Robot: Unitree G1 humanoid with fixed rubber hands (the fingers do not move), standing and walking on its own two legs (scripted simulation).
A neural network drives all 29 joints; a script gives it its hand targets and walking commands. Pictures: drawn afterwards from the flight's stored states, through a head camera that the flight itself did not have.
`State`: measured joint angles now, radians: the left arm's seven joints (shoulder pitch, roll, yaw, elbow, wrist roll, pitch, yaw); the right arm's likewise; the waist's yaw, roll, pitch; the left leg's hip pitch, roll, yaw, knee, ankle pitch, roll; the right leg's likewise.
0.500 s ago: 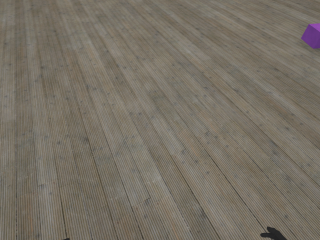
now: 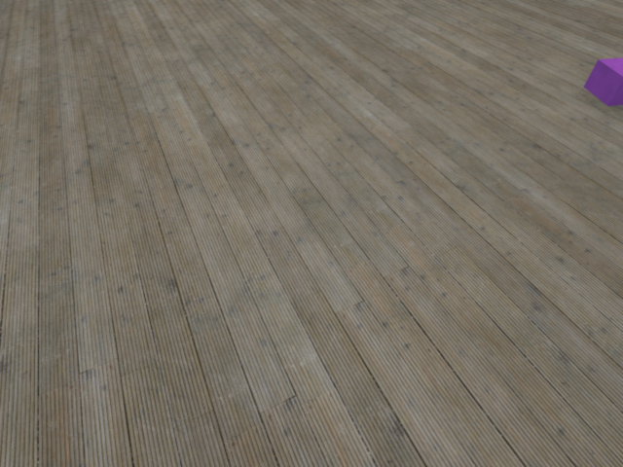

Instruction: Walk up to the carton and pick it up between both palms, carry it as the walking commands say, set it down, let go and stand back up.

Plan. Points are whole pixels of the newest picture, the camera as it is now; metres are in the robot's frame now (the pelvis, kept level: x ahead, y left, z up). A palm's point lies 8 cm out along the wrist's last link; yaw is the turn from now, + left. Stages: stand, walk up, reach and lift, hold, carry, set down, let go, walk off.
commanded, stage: stand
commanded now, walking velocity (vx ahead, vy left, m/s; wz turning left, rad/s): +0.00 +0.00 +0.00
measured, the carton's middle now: (619, 81) +2.36 -1.88 -0.69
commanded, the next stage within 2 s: walk up in 0.64 s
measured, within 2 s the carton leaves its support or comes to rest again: neither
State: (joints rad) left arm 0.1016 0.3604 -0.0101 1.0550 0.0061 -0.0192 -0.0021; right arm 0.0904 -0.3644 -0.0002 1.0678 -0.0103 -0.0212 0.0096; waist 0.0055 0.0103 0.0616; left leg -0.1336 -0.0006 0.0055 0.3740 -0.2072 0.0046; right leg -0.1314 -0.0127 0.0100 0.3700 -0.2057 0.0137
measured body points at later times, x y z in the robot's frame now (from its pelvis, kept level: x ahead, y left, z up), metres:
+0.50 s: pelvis +0.00 +0.00 +0.00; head +0.02 +0.00 +0.45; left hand +0.09 +0.30 -0.12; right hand +0.10 -0.30 -0.13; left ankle +0.00 +0.12 -0.75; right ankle +0.00 -0.13 -0.75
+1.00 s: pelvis +0.00 -0.02 -0.01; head +0.04 -0.04 +0.44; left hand +0.10 +0.26 -0.13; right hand +0.07 -0.31 -0.15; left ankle +0.00 +0.12 -0.75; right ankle -0.02 -0.13 -0.70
